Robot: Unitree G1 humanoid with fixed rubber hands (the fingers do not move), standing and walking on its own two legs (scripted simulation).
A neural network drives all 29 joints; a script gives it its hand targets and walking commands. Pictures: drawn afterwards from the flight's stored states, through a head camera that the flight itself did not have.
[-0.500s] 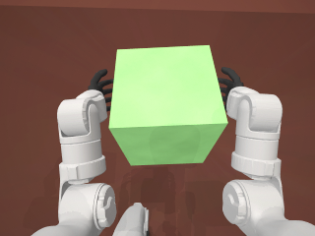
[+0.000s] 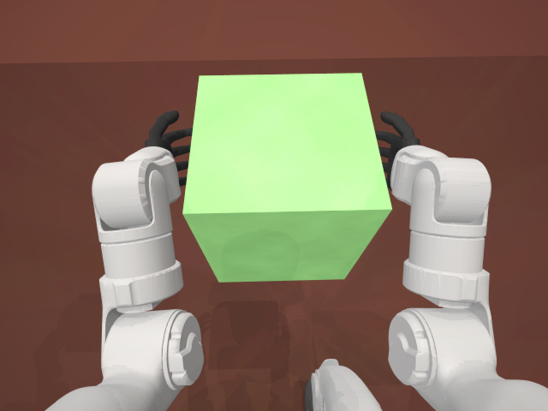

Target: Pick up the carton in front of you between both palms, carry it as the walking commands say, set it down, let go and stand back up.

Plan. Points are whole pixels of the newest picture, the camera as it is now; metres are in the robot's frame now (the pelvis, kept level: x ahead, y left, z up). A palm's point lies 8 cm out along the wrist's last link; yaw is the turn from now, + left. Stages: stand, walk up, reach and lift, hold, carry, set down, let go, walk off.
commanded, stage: carry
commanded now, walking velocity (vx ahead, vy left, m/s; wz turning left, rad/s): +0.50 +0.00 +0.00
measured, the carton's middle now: (281, 190) +0.40 -0.02 +0.09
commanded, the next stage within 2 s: none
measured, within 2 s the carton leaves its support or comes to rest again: neither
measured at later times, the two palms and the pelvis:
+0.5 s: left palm (159, 36) +0.67 +0.16 +0.18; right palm (333, 27) +0.68 -0.14 +0.18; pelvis +0.30 +0.00 +0.01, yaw +0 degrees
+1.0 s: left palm out of the picture +0.96 +0.13 +0.19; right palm out of the picture +0.97 -0.17 +0.19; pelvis +0.59 -0.02 +0.03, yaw +1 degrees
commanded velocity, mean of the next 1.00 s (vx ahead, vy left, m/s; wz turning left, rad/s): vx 0.50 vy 0.00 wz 0.00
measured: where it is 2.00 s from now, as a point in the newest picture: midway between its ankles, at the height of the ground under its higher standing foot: (256, 168)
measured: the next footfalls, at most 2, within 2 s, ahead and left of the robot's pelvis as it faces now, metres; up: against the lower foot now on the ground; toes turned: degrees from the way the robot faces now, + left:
right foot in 0.08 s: +0.23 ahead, -0.11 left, +0.02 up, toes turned -5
left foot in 0.50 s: +0.46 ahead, +0.09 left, +0.04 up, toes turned +6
